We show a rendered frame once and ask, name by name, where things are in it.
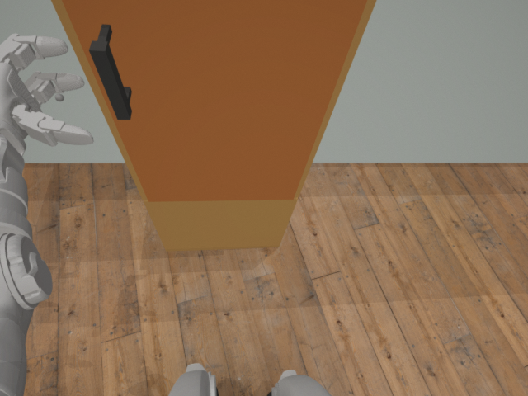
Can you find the robot right thigh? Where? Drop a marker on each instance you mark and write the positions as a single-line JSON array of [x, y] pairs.
[[299, 385]]

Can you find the cupboard door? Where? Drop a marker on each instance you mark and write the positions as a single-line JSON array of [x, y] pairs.
[[228, 96]]

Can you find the robot left hand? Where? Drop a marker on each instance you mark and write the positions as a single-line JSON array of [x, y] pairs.
[[16, 54]]

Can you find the handle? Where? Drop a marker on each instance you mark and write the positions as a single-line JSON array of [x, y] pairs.
[[102, 57]]

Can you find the left robot shin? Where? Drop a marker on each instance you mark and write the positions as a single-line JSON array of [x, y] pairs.
[[196, 366]]

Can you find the robot left forearm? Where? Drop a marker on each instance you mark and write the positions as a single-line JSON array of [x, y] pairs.
[[13, 187]]

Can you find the robot left upper arm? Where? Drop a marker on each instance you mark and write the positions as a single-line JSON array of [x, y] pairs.
[[25, 280]]

